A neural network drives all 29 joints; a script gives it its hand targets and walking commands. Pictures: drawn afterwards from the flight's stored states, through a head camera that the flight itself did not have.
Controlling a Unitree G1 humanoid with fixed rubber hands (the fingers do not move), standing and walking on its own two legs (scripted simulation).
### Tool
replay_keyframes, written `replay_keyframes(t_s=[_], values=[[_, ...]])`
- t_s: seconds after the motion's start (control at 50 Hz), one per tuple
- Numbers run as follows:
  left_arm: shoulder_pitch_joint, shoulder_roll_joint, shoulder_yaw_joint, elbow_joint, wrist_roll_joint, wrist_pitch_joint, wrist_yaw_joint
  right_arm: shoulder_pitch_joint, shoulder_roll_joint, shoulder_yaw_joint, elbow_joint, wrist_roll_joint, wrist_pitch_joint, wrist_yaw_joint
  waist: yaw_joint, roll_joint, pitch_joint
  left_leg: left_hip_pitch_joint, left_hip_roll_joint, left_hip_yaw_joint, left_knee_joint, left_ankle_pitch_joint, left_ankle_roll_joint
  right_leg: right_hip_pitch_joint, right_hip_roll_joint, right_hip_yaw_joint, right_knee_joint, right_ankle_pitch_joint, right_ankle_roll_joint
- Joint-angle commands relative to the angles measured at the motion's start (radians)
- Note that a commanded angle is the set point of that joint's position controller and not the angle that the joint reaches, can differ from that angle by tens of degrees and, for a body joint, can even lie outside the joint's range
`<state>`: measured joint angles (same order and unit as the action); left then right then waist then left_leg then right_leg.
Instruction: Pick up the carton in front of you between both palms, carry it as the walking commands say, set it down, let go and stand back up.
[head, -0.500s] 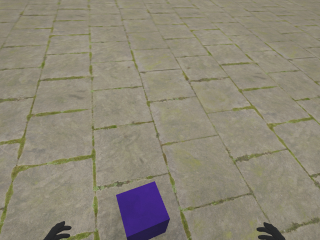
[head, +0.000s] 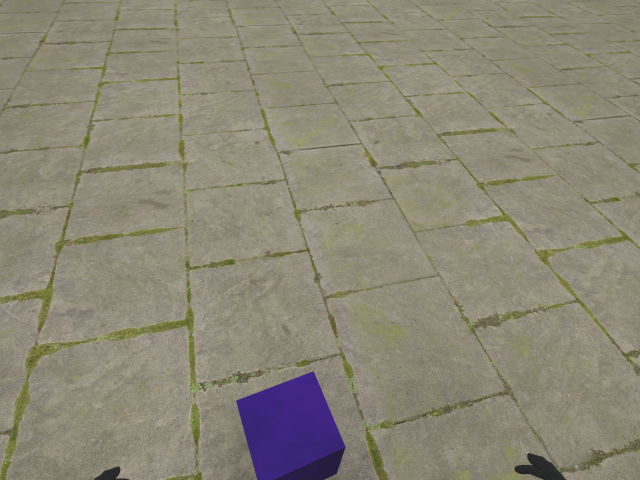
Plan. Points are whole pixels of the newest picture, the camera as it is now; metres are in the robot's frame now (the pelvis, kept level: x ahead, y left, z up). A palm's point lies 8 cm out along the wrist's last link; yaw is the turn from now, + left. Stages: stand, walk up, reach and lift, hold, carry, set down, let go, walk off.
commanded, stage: stand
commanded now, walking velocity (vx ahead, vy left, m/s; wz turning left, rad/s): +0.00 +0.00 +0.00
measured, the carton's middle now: (289, 439) +0.38 +0.05 -0.65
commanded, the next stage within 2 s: none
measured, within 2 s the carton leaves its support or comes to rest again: neither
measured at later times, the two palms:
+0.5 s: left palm out of the picture +0.07 +0.30 -0.11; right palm out of the picture +0.08 -0.31 -0.09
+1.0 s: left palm out of the picture +0.06 +0.30 -0.11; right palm out of the picture +0.07 -0.32 -0.09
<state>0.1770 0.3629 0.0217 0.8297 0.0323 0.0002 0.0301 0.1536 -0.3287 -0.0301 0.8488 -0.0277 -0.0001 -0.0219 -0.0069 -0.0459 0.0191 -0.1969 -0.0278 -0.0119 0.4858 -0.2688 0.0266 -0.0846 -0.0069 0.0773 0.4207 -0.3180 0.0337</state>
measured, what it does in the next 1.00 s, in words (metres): stands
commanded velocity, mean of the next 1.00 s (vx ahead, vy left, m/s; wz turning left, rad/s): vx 0.00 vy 0.00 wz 0.00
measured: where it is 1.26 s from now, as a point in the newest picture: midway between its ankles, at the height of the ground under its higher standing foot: outside the picture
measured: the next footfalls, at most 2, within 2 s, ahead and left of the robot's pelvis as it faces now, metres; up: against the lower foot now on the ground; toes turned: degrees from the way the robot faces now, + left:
none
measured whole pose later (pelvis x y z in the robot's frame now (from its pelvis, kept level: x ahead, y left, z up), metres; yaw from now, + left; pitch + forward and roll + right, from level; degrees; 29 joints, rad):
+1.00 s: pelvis -0.02 -0.01 +0.01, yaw +1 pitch -2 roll +0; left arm 0.15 0.39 0.01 1.00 0.02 -0.01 0.02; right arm 0.11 -0.38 -0.01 1.04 -0.01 -0.01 -0.01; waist -0.01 -0.03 0.03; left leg -0.16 -0.02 -0.03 0.39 -0.18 0.01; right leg -0.05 -0.01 0.06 0.33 -0.24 0.03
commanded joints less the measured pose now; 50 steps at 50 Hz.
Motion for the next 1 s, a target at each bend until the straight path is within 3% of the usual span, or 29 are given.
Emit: replay_keyframes(t_s=[0.0,0.38,0.98], values=[[-0.017,0.138,0.03,-0.038,0.0,-0.013,0.003,-0.03,-0.176,-0.038,-0.036,0.001,-0.013,-0.003,0.001,0.044,-0.048,0.067,0.114,-0.099,-0.076,0.313,0.002,-0.036,-0.067,0.034,-0.049,0.273,-0.029],[-0.025,0.166,0.024,0.056,-0.002,-0.017,-0.006,-0.053,-0.207,-0.026,0.068,0.007,-0.015,0.004,0.002,0.045,-0.011,0.069,0.122,-0.115,-0.134,0.196,0.002,-0.048,-0.08,0.051,-0.111,0.192,-0.038],[-0.049,0.191,0.019,0.13,-0.013,-0.02,-0.011,-0.076,-0.229,-0.014,0.148,0.017,-0.019,0.007,0.001,0.048,-0.018,0.082,0.129,-0.132,-0.152,0.238,0.002,-0.031,-0.093,0.044,-0.14,0.197,-0.042]])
